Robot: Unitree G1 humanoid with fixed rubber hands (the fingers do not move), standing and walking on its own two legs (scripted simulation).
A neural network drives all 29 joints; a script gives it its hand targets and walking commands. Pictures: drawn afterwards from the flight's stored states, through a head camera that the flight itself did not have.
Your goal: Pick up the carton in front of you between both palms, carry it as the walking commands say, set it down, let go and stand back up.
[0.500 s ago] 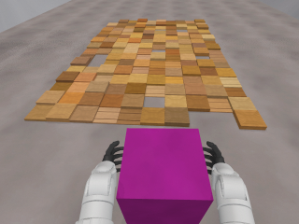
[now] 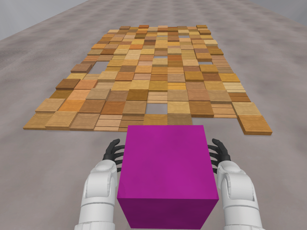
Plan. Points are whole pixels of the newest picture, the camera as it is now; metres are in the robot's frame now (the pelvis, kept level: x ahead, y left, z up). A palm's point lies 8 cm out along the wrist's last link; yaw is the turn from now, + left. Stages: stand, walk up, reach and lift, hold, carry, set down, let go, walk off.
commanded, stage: carry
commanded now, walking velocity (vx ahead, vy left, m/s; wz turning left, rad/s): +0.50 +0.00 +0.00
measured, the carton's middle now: (165, 179) +0.30 +0.01 -0.01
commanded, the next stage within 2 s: none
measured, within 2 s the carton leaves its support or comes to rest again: neither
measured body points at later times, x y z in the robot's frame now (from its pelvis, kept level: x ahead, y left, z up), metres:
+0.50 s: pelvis +0.20 -0.03 -0.01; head +0.19 -0.04 +0.44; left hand +0.49 +0.12 +0.08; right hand +0.48 -0.19 +0.08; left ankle +0.08 +0.10 -0.74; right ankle +0.26 -0.11 -0.74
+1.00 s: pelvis +0.53 +0.00 -0.01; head +0.54 +0.01 +0.44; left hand +0.81 +0.15 +0.04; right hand +0.80 -0.16 +0.04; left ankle +0.60 +0.07 -0.74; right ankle +0.34 -0.11 -0.64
